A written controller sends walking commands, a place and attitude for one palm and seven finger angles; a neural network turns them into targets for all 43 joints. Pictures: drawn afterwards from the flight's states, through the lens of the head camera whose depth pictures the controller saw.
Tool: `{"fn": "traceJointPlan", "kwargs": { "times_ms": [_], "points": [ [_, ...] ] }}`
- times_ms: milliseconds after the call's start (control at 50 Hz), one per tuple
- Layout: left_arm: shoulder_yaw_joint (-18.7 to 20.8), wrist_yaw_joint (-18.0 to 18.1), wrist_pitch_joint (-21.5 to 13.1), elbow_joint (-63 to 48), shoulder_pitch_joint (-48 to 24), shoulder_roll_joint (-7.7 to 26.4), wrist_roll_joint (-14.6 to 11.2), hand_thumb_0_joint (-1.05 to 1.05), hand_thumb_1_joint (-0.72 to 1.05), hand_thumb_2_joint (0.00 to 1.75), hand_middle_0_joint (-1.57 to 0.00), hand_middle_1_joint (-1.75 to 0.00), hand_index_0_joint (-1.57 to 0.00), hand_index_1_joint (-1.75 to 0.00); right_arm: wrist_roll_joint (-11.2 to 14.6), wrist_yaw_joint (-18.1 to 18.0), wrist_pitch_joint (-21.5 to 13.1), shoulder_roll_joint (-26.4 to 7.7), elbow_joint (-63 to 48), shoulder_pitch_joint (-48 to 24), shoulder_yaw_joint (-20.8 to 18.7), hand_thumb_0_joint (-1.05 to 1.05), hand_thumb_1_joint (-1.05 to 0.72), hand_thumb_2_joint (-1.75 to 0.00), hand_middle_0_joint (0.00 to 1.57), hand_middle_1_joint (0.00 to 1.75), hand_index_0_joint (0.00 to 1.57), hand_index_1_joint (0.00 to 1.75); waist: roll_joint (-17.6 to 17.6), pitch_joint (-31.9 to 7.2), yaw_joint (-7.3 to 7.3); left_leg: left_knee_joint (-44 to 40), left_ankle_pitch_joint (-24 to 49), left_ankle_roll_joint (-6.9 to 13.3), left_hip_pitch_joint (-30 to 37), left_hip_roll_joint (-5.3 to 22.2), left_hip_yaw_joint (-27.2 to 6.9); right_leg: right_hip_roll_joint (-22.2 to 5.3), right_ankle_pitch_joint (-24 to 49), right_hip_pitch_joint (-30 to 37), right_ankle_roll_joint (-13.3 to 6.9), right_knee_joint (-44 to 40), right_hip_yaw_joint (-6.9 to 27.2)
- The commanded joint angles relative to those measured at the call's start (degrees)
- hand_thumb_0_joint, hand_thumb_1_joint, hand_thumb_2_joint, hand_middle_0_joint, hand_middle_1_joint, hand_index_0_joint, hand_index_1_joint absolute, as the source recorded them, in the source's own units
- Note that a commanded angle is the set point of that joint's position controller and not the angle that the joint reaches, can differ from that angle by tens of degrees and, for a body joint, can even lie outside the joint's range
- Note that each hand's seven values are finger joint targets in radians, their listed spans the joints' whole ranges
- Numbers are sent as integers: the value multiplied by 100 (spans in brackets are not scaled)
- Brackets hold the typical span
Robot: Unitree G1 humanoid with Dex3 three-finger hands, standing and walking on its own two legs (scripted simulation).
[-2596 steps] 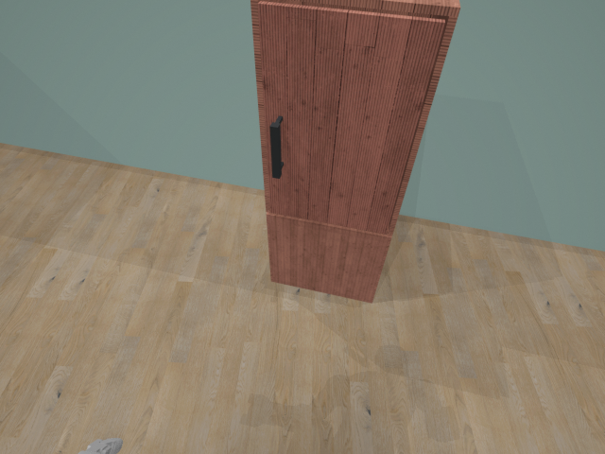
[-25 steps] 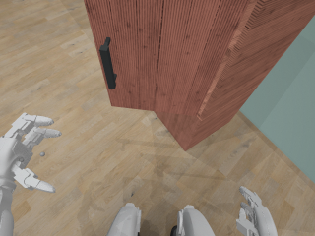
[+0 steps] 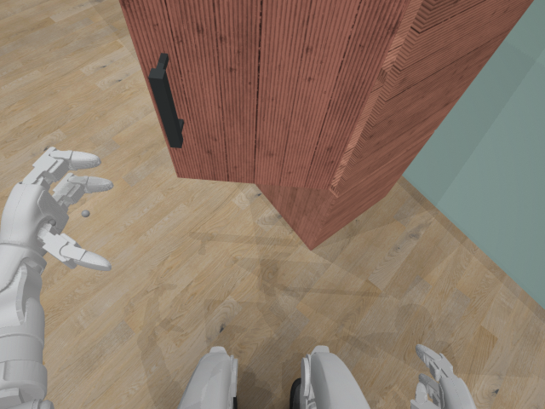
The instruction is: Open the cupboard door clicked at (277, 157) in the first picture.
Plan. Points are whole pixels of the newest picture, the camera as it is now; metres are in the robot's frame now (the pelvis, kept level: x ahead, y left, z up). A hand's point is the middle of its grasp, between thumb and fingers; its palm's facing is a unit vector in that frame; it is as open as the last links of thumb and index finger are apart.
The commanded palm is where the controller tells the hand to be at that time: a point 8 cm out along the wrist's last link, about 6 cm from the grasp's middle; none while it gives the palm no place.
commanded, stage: move the hooked fingers beside the handle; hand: left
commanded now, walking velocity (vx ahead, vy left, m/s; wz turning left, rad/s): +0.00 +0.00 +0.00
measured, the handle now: (170, 104) +0.57 +0.19 +0.03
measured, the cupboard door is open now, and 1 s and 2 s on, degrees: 50 50 50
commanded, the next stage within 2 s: slide the fingers in behind the handle in 1.92 s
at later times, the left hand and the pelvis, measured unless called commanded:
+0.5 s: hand (106, 170) +0.44 +0.26 +0.03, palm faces -0.04 -1.00 -0.02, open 14.0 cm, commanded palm +0.42 +0.30 +0.04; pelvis +0.00 +0.00 -0.01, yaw -1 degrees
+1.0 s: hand (124, 131) +0.51 +0.25 +0.03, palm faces -0.04 -1.00 -0.03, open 14.0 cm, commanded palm +0.50 +0.29 +0.03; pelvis -0.01 +0.00 -0.02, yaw -2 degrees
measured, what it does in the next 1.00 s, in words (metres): stands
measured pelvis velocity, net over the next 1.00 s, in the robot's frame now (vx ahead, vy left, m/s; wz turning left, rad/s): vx -0.01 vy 0.00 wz -0.04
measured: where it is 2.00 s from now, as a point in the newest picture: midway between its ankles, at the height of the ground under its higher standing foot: outside the picture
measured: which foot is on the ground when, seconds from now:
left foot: down 0.00-1.00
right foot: down 0.00-1.00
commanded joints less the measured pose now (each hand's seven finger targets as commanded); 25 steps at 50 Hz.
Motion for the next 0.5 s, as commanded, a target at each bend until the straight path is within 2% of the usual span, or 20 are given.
{"fn": "traceJointPlan", "kwargs": {
  "times_ms": [0,20,60,80,100,140,160,180,220,240,280,300,340,360,380,440,460,480],
  "points": [
    [544,-14,-564,-763,-1617,1612,-73,0,-50,30,-30,-120,-30,-120,19,-60,-116,-1012,-513,349,-433,0,-90,-90,20,30,20,30,500,-2301,40,-1016,1937,-65,1421,-11,-178,111,1142,1360,-167,-678,164],
    [541,-50,-590,-624,-1585,1607,-65,0,-50,30,-30,-120,-30,-120,18,-47,-94,-1010,-499,364,-430,0,-90,-90,20,30,20,30,500,-2313,57,-1009,1927,-61,1384,-18,-154,115,1151,1420,-165,-686,175],
    [502,-125,-666,-495,-1926,1625,-83,0,-50,30,-30,-120,-30,-120,20,-63,-72,-1027,-443,416,-432,0,-90,-90,20,30,20,30,542,-2318,-31,-934,2007,-42,1393,-10,-157,138,1210,1298,-178,-644,179],
    [668,-151,-665,-306,-1967,1824,-53,0,-50,30,-30,-120,-30,-120,13,-65,-33,-1057,-383,465,-445,0,-90,-90,20,30,20,30,452,-2311,-6,-940,2008,-47,1378,11,-152,138,1239,1333,-166,-665,194],
    [590,-189,-677,-239,-2093,1763,-44,0,-50,30,-30,-120,-30,-120,16,-63,-12,-1049,-367,469,-440,0,-90,-90,20,30,20,30,548,-2326,-35,-927,2070,-40,1356,-3,-144,122,1331,1365,-161,-653,208],
    [638,-219,-697,-199,-2183,1854,-2,0,-50,30,-30,-120,-30,-120,8,-43,22,-1052,-350,510,-454,0,-90,-90,20,30,20,30,764,-2484,24,-934,2210,-62,1490,1,-155,111,1395,1349,-172,-622,201],
    [565,-248,-716,-244,-2437,1831,-25,0,-50,30,-30,-120,-30,-120,6,-53,17,-1047,-345,527,-448,0,-90,-90,20,30,20,30,832,-2550,-40,-863,2392,-54,1582,11,-162,135,1503,1266,-186,-572,196],
    [719,-243,-711,-117,-2463,2013,21,0,-50,30,-30,-120,-30,-120,-7,-50,56,-1077,-270,596,-469,0,-90,-90,20,30,20,30,735,-2638,-9,-864,2492,-74,1670,41,-188,131,1561,1269,-172,-578,189],
    [532,-228,-719,-14,-2651,1843,70,0,-50,30,-30,-120,-30,-120,-3,-25,98,-1058,-246,603,-466,0,-90,-90,20,30,20,30,822,-2519,-78,-875,2489,-77,1720,49,-214,129,1510,1117,-165,-588,164],
    [586,-212,-701,129,-2678,1884,89,0,-50,30,-30,-120,-30,-120,-12,-16,118,-1066,-236,629,-468,0,-90,-90,20,30,20,30,727,-2555,-75,-845,2404,-56,1613,36,-188,128,1496,1167,-153,-595,183],
    [704,-180,-742,286,-2910,2103,150,0,-50,30,-30,-120,-30,-120,-22,-19,169,-1091,-204,680,-454,0,-90,-90,20,30,20,30,776,-2571,-57,-842,2445,-81,1616,52,-220,147,1482,1118,-177,-545,171],
    [552,-160,-743,349,-3029,1929,175,0,-50,30,-30,-120,-30,-120,-24,-10,190,-1080,-199,685,-461,0,-90,-90,20,30,20,30,748,-2571,-131,-833,2422,-71,1659,52,-232,140,1450,1024,-163,-540,146],
    [631,-105,-748,545,-3157,2045,237,0,-50,30,-30,-120,-30,-120,-42,-3,236,-1107,-154,730,-465,0,-90,-90,20,30,20,30,726,-2584,-125,-810,2423,-69,1627,57,-241,134,1445,993,-164,-530,140],
    [554,-120,-766,578,-3264,1980,203,0,-50,30,-30,-120,-30,-120,-36,0,247,-1091,-180,754,-448,0,-90,-90,20,30,20,30,750,-2559,-158,-778,2536,-69,1634,53,-245,161,1507,969,-184,-505,138],
    [614,-100,-772,632,-3378,2114,281,0,-50,30,-30,-120,-30,-120,-45,12,288,-1119,-148,774,-454,0,-90,-90,20,30,20,30,755,-2640,-142,-785,2494,-82,1667,70,-251,154,1475,956,-170,-506,144],
    [576,-42,-768,945,-3660,2174,416,0,-50,30,-30,-120,-30,-120,-57,34,369,-1115,-134,803,-429,0,-90,-90,20,30,20,30,708,-2538,-204,-745,2275,-43,1456,52,-234,150,1388,934,-160,-502,162],
    [557,-35,-829,827,-3877,2157,373,0,-50,30,-30,-120,-30,-120,-60,29,376,-1101,-143,825,-424,0,-90,-90,20,30,20,30,831,-2634,-227,-719,2444,-54,1603,53,-260,172,1453,874,-187,-455,139],
    [597,-17,-826,922,-3851,2227,446,0,-50,30,-30,-120,-30,-120,-72,36,414,-1120,-118,864,-437,0,-90,-90,20,30,20,30,827,-2788,-197,-719,2498,-70,1688,67,-269,164,1464,866,-170,-454,147]
  ]
}}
